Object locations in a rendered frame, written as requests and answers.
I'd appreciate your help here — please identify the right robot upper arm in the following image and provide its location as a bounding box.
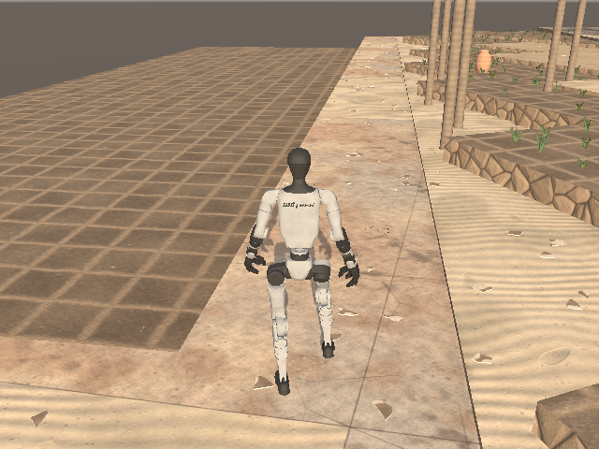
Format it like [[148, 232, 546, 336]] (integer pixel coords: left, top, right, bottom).
[[318, 189, 344, 242]]

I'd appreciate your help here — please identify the robot left forearm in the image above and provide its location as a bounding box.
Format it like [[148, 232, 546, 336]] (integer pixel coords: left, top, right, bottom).
[[246, 224, 263, 259]]

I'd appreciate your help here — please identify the robot right forearm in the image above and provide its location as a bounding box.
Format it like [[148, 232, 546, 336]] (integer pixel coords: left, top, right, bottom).
[[336, 227, 357, 268]]

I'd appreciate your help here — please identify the right robot hand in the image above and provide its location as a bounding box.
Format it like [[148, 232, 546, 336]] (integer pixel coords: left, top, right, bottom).
[[338, 263, 360, 287]]

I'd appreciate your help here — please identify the humanoid robot head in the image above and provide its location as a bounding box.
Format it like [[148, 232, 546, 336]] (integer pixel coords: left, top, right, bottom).
[[283, 148, 315, 194]]

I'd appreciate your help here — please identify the left robot upper arm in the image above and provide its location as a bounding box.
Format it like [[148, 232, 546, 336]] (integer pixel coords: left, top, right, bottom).
[[253, 188, 280, 239]]

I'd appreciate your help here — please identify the left robot hand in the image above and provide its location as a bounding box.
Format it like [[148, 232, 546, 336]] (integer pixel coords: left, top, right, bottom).
[[244, 255, 266, 274]]

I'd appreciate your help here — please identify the robot torso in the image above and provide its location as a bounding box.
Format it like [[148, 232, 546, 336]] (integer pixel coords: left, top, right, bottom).
[[277, 184, 321, 281]]

